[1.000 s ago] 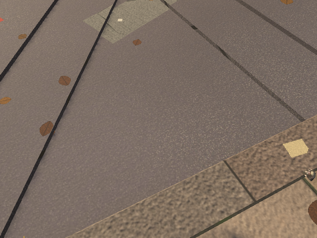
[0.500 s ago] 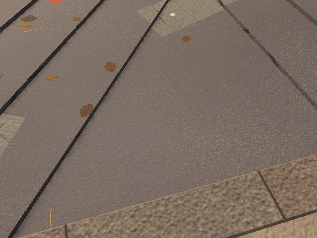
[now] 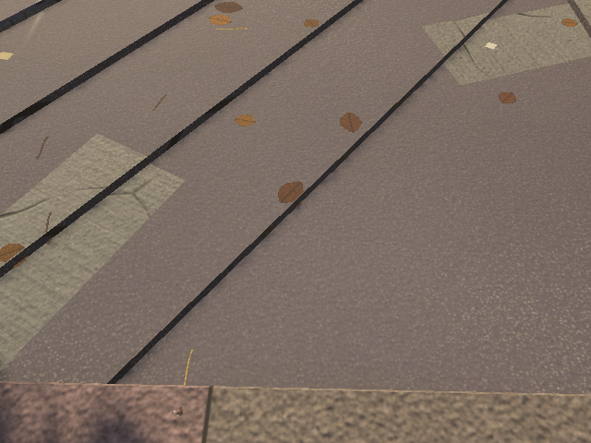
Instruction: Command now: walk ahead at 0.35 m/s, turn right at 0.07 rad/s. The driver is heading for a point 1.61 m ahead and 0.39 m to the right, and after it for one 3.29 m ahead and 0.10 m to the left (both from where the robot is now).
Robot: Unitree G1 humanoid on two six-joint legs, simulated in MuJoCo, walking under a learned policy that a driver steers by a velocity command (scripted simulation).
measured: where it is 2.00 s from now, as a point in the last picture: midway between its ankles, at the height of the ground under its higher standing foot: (391, 257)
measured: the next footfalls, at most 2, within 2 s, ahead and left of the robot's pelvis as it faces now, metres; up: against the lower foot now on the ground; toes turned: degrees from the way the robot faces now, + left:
left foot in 0.12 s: +0.13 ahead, +0.17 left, +0.00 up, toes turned -1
right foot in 0.62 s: +0.44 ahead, -0.12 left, +0.00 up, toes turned -18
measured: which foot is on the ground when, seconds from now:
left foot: up 0.00-0.10, down 0.12-0.66, up 0.68-1.00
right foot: down 0.00-0.14, up 0.16-0.60, down 0.62-1.00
